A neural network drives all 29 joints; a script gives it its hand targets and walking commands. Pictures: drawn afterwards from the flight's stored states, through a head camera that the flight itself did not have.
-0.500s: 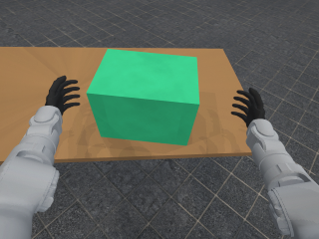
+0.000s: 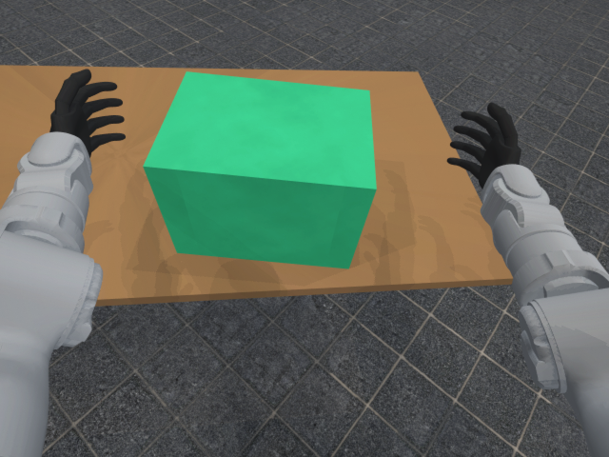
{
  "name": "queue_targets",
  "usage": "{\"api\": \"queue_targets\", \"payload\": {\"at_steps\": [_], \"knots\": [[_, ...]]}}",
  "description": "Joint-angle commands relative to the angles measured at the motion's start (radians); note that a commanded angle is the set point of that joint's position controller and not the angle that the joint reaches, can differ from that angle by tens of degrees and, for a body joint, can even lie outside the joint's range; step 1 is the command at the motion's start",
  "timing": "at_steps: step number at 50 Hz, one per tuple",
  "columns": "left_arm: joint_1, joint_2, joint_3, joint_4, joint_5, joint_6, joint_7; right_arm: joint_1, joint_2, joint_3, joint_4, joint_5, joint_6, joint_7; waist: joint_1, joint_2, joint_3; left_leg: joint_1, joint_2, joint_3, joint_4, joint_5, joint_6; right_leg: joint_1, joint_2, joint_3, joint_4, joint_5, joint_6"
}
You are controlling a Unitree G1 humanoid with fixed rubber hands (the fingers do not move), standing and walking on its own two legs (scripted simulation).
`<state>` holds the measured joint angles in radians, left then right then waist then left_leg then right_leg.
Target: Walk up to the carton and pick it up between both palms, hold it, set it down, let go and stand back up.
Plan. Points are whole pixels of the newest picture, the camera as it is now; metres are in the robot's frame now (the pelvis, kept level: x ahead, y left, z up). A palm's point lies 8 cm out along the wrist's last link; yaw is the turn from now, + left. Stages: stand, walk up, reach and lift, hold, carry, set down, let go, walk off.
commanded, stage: reach and lift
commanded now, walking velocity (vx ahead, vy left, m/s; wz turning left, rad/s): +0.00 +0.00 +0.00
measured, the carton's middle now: (270, 173) +0.58 +0.05 +0.01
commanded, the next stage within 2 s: none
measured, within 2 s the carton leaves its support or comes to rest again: neither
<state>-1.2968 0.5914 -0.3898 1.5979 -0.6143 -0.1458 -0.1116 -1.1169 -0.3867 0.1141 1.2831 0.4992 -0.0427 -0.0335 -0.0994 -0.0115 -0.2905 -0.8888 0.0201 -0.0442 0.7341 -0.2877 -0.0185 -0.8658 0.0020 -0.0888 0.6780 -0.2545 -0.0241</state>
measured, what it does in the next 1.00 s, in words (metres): stands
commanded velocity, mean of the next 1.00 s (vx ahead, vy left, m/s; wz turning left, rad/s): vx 0.00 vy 0.00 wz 0.00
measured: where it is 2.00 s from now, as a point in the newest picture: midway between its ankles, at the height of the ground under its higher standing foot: outside the picture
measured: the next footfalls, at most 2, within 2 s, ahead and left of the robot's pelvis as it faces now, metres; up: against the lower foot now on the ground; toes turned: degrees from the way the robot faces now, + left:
none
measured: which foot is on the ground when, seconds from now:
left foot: down 0.00-1.00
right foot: down 0.00-1.00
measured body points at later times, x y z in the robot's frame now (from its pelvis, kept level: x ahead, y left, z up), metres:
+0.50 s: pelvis +0.00 +0.00 +0.00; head +0.11 +0.03 +0.43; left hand +0.52 +0.27 +0.14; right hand +0.49 -0.24 +0.13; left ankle +0.01 +0.13 -0.70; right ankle +0.02 -0.11 -0.70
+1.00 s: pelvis +0.00 +0.00 -0.03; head +0.16 +0.04 +0.39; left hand +0.53 +0.25 +0.03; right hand +0.50 -0.21 +0.04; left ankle +0.02 +0.12 -0.70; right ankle +0.02 -0.11 -0.70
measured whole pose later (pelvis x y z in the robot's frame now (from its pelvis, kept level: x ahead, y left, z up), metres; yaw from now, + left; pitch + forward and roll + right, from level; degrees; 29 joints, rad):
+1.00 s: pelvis +0.00 +0.00 -0.03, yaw -1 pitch +37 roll -2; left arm -1.29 0.50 -0.33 1.68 -0.54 -0.33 -0.10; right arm -1.11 -0.26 -0.01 1.34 0.36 -0.22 -0.04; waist -0.11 -0.02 -0.33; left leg -1.17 0.02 -0.03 0.85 -0.33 -0.02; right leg -1.14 0.00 -0.08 0.79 -0.29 -0.02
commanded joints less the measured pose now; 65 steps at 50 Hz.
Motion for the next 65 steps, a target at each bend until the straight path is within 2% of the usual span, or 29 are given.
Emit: {"api": "queue_targets", "payload": {"at_steps": [1,3,7,9,11,12,14,17,18,21,22,26,27,28,29,30,32,33,34,36,39,40,42,45,47,54,58,62,65], "knots": [[-0.591,0.201,0.0,-0.138,-0.007,-0.057,0.001,-0.575,-0.25,-0.052,-0.185,-0.011,-0.053,0.005,0.007,0.148,-0.812,0.397,-0.036,0.042,-0.013,0.482,-0.039,0.424,0.022,-0.013,-0.006,0.474,0.041],[-0.603,0.196,-0.004,-0.133,0.001,-0.051,0.005,-0.578,-0.26,-0.054,-0.152,-0.01,-0.045,0.01,0.011,0.165,-0.8,0.408,-0.036,0.043,-0.023,0.47,-0.046,0.413,0.021,-0.015,-0.015,0.453,0.036],[-0.638,0.167,-0.047,-0.118,-0.019,-0.044,0.005,-0.612,-0.262,-0.061,-0.118,-0.016,-0.035,0.02,-0.012,0.195,-0.794,0.434,-0.028,0.036,-0.031,0.477,-0.057,0.361,0.021,-0.025,-0.033,0.422,0.025],[-0.655,0.172,-0.051,-0.1,-0.024,-0.046,0.004,-0.635,-0.264,-0.071,-0.13,-0.031,-0.036,0.022,-0.012,0.177,-0.805,0.424,-0.029,0.038,-0.024,0.484,-0.055,0.364,0.021,-0.03,-0.031,0.434,0.029],[-0.652,0.157,-0.062,-0.087,-0.018,-0.048,0.002,-0.628,-0.254,-0.07,-0.104,-0.032,-0.035,0.026,-0.018,0.2,-0.793,0.41,-0.03,0.038,-0.023,0.501,-0.061,0.373,0.017,-0.024,-0.034,0.453,0.026],[-0.645,0.16,-0.051,-0.072,-0.013,-0.046,0.0,-0.621,-0.259,-0.07,-0.086,-0.033,-0.032,0.027,-0.015,0.179,-0.788,0.393,-0.029,0.036,-0.028,0.485,-0.058,0.383,0.018,-0.025,-0.031,0.461,0.033],[-0.648,0.15,-0.049,-0.051,-0.012,-0.049,-0.005,-0.622,-0.253,-0.073,-0.063,-0.044,-0.031,0.026,-0.024,0.175,-0.771,0.358,-0.027,0.037,-0.034,0.469,-0.055,0.402,0.013,-0.02,-0.033,0.456,0.034],[-0.621,0.135,-0.05,-0.017,0.002,-0.066,-0.009,-0.606,-0.23,-0.075,-0.053,-0.057,-0.041,0.031,-0.014,0.183,-0.759,0.34,-0.026,0.039,-0.044,0.457,-0.053,0.397,0.006,-0.021,-0.03,0.443,0.037],[-0.626,0.128,-0.054,-0.012,0.0,-0.071,-0.011,-0.609,-0.22,-0.077,-0.066,-0.059,-0.045,0.033,-0.02,0.173,-0.753,0.334,-0.026,0.039,-0.05,0.449,-0.053,0.387,0.006,-0.02,-0.037,0.43,0.035],[-0.606,0.128,-0.033,-0.021,0.024,-0.093,-0.011,-0.581,-0.209,-0.09,-0.07,-0.075,-0.066,0.031,-0.008,0.19,-0.792,0.333,-0.026,0.047,-0.037,0.494,-0.055,0.41,0.003,-0.018,-0.027,0.479,0.04],[-0.603,0.13,-0.028,-0.007,0.028,-0.101,-0.012,-0.565,-0.207,-0.096,-0.035,-0.081,-0.07,0.031,-0.017,0.186,-0.772,0.3,-0.026,0.046,-0.037,0.473,-0.058,0.413,0.004,-0.018,-0.022,0.475,0.039],[-0.607,0.128,-0.021,-0.009,0.015,-0.139,-0.007,-0.571,-0.187,-0.106,-0.076,-0.103,-0.103,0.026,-0.007,0.155,-0.812,0.262,-0.023,0.053,-0.034,0.444,-0.054,0.409,0.001,-0.02,-0.001,0.457,0.048],[-0.589,0.117,-0.026,-0.007,0.021,-0.149,-0.008,-0.558,-0.186,-0.112,-0.077,-0.109,-0.112,0.025,-0.017,0.165,-0.823,0.239,-0.027,0.058,-0.031,0.443,-0.054,0.423,-0.002,-0.017,0.007,0.472,0.048],[-0.583,0.123,-0.023,0.002,0.018,-0.16,-0.011,-0.551,-0.167,-0.106,-0.089,-0.112,-0.117,0.023,-0.006,0.153,-0.83,0.215,-0.033,0.063,-0.023,0.432,-0.05,0.437,-0.004,-0.012,0.019,0.477,0.051],[-0.592,0.118,-0.029,-0.01,0.01,-0.17,-0.011,-0.552,-0.174,-0.119,-0.091,-0.114,-0.126,0.022,-0.024,0.159,-0.838,0.193,-0.029,0.064,-0.02,0.418,-0.052,0.439,-0.003,-0.011,0.024,0.468,0.053],[-0.591,0.119,-0.021,-0.01,0.01,-0.179,-0.01,-0.55,-0.167,-0.119,-0.098,-0.126,-0.133,0.019,-0.012,0.142,-0.844,0.185,-0.034,0.068,-0.019,0.411,-0.051,0.441,-0.002,-0.014,0.031,0.467,0.055],[-0.582,0.121,-0.019,-0.019,0.011,-0.197,-0.01,-0.548,-0.158,-0.128,-0.124,-0.13,-0.151,0.009,-0.012,0.155,-0.892,0.17,-0.038,0.077,-0.006,0.411,-0.052,0.443,-0.004,-0.01,0.048,0.481,0.059],[-0.581,0.126,-0.014,-0.024,0.02,-0.202,-0.008,-0.54,-0.162,-0.132,-0.123,-0.136,-0.159,0.006,-0.022,0.16,-0.918,0.165,-0.039,0.082,0.008,0.426,-0.054,0.454,-0.003,-0.008,0.062,0.505,0.061],[-0.572,0.128,0.001,-0.012,0.026,-0.207,-0.006,-0.537,-0.152,-0.134,-0.12,-0.138,-0.165,0.004,-0.011,0.153,-0.921,0.155,-0.037,0.086,0.014,0.427,-0.055,0.45,-0.002,-0.008,0.072,0.515,0.065],[-0.572,0.118,0.007,-0.01,0.032,-0.222,-0.006,-0.527,-0.141,-0.142,-0.117,-0.144,-0.177,0.0,-0.012,0.162,-0.934,0.119,-0.038,0.096,0.022,0.414,-0.058,0.469,-0.002,-0.005,0.086,0.514,0.067],[-0.556,0.104,0.012,-0.003,0.038,-0.234,-0.001,-0.526,-0.138,-0.139,-0.124,-0.138,-0.2,0.0,0.0,0.169,-0.956,0.155,-0.038,0.102,0.046,0.441,-0.065,0.419,0.005,-0.011,0.103,0.498,0.068],[-0.56,0.1,0.007,-0.02,0.038,-0.238,0.002,-0.523,-0.144,-0.15,-0.133,-0.137,-0.207,0.001,0.0,0.197,-0.973,0.168,-0.036,0.098,0.054,0.448,-0.07,0.399,0.006,-0.012,0.111,0.495,0.064],[-0.57,0.098,0.019,-0.061,0.044,-0.247,0.012,-0.518,-0.146,-0.157,-0.152,-0.138,-0.218,0.001,0.004,0.2,-1.021,0.209,-0.035,0.101,0.081,0.49,-0.078,0.362,0.014,-0.014,0.117,0.499,0.06],[-0.559,0.109,0.046,-0.074,0.051,-0.254,0.016,-0.515,-0.137,-0.155,-0.165,-0.141,-0.229,-0.003,0.009,0.17,-1.041,0.164,-0.039,0.107,0.102,0.491,-0.071,0.403,0.02,-0.011,0.145,0.554,0.069],[-0.549,0.106,0.06,-0.082,0.06,-0.253,0.018,-0.506,-0.131,-0.15,-0.164,-0.141,-0.233,-0.009,0.008,0.173,-1.052,0.17,-0.036,0.109,0.11,0.516,-0.075,0.407,0.017,-0.006,0.155,0.577,0.069],[-0.538,0.077,0.076,-0.116,0.09,-0.245,0.032,-0.484,-0.127,-0.135,-0.108,-0.112,-0.245,-0.004,0.03,0.208,-1.033,0.273,-0.029,0.102,0.145,0.604,-0.088,0.322,0.033,-0.016,0.164,0.574,0.061],[-0.529,0.052,0.078,-0.093,0.104,-0.238,0.032,-0.494,-0.123,-0.126,-0.061,-0.102,-0.249,0.005,0.026,0.216,-0.98,0.314,-0.022,0.095,0.149,0.636,-0.096,0.263,0.035,-0.019,0.158,0.557,0.055],[-0.532,0.029,0.066,-0.035,0.097,-0.236,0.033,-0.511,-0.118,-0.126,-0.006,-0.111,-0.249,0.014,0.029,0.197,-0.911,0.356,-0.01,0.084,0.14,0.636,-0.096,0.193,0.037,-0.035,0.136,0.51,0.05],[-0.536,0.032,0.06,-0.018,0.096,-0.243,0.032,-0.519,-0.109,-0.128,-0.011,-0.116,-0.251,0.017,0.03,0.182,-0.894,0.351,-0.01,0.08,0.124,0.604,-0.089,0.189,0.036,-0.04,0.128,0.476,0.052]]}}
